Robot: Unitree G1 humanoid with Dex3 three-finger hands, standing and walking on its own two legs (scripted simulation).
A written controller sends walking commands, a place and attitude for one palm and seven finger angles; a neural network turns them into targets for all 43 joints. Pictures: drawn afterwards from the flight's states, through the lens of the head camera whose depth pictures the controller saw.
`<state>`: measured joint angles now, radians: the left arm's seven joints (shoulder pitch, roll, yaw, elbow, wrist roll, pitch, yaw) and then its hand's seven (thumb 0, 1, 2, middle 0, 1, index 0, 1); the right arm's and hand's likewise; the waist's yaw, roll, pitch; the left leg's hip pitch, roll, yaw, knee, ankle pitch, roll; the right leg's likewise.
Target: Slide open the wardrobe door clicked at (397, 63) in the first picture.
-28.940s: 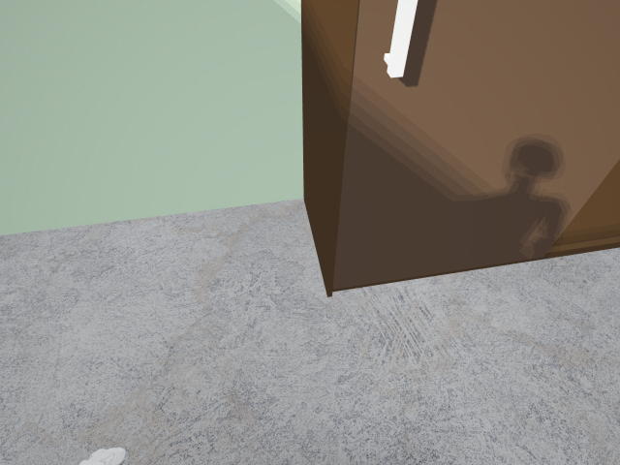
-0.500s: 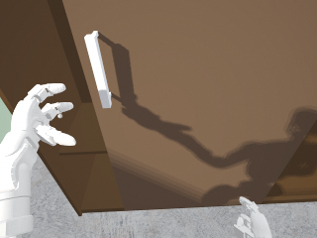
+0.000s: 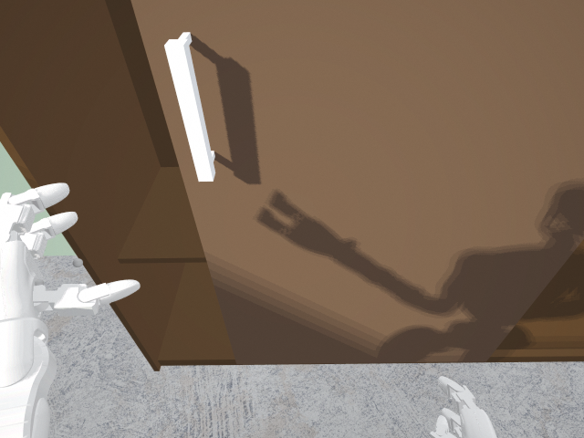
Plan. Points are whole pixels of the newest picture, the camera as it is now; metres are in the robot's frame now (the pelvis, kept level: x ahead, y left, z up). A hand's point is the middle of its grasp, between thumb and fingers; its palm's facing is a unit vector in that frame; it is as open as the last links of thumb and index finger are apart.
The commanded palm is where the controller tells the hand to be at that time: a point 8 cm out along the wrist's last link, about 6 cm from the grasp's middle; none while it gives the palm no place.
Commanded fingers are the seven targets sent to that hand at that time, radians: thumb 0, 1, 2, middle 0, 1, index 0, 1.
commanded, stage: draw the hand back to the body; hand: left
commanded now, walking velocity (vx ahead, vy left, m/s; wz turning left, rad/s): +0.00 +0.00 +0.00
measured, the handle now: (196, 111) +0.50 +0.22 +0.23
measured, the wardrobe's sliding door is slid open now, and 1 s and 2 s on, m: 0.28 0.28 0.28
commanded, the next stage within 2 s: step back with the hand held close in 0.82 s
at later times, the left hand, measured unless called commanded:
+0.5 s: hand (69, 300) +0.20 +0.28 +0.15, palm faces +0.48 -0.81 -0.33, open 8.3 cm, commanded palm +0.16 +0.31 +0.17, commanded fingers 0.00 0.90 0.90 -0.20 -0.30 -0.20 -0.30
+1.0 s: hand (68, 299) +0.20 +0.28 +0.16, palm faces +0.49 -0.80 -0.35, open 7.5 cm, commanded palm +0.15 +0.31 +0.17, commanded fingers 0.00 0.90 0.90 -0.20 -0.30 -0.20 -0.30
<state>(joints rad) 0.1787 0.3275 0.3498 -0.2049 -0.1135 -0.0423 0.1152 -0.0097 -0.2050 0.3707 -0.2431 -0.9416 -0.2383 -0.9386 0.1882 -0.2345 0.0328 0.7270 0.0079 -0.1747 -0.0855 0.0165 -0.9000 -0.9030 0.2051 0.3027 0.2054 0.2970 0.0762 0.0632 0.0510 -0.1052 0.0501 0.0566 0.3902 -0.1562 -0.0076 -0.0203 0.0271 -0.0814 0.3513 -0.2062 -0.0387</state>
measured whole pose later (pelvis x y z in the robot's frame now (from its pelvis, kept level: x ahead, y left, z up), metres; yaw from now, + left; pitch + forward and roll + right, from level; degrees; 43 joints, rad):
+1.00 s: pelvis +0.01 +0.01 +0.00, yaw +0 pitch -7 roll -1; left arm 0.44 0.33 0.34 -0.34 -0.08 -0.11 0.12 0.02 0.88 0.90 -0.21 -0.30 -0.21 -0.30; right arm 0.19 -0.22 0.02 0.70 0.00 -0.14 -0.08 0.02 -0.90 -0.90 0.21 0.30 0.21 0.30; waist 0.06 0.06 0.04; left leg -0.11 0.05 0.06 0.41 -0.18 0.00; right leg -0.01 0.02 -0.08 0.34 -0.21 -0.03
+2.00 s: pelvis -0.14 +0.06 -0.03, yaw +5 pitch -3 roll -2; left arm 0.48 0.42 0.45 -0.53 -0.02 -0.25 0.16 0.01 0.88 0.90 -0.21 -0.30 -0.21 -0.30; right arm 0.18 -0.21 -0.01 0.62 -0.02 -0.11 -0.08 0.02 -0.90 -0.90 0.21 0.30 0.21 0.30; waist 0.03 -0.01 0.06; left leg -0.56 -0.01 0.06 0.80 -0.37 0.00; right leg -0.43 0.00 0.01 0.60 -0.17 -0.02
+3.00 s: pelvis -0.26 +0.11 -0.02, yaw -1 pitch -2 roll -1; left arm 0.47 0.38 0.39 -0.44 -0.05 -0.17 0.17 0.01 0.88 0.90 -0.21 -0.30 -0.21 -0.30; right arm 0.25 -0.23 0.00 0.67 0.00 -0.10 -0.09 0.02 -0.90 -0.90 0.21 0.30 0.21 0.30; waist 0.00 0.00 0.00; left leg -0.34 0.07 0.07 0.63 -0.24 0.01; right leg -0.21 0.00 -0.09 0.62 -0.37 -0.02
